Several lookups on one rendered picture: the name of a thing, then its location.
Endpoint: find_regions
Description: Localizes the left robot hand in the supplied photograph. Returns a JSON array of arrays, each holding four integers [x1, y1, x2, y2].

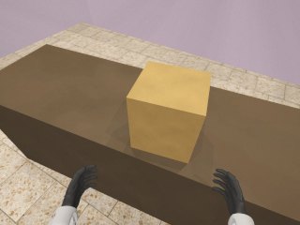
[[61, 164, 98, 209]]

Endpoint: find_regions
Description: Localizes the robot right forearm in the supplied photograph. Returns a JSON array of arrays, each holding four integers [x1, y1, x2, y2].
[[228, 213, 255, 225]]

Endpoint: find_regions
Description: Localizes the robot left forearm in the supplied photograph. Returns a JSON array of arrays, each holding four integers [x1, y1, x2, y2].
[[48, 205, 79, 225]]

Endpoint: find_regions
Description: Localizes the carton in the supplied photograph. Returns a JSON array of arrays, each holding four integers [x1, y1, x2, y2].
[[126, 61, 212, 164]]

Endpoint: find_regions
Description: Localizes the pedestal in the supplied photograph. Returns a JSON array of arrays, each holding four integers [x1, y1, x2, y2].
[[0, 44, 300, 225]]

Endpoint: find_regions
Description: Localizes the right robot hand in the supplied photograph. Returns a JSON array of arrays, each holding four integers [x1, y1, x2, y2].
[[212, 169, 247, 215]]

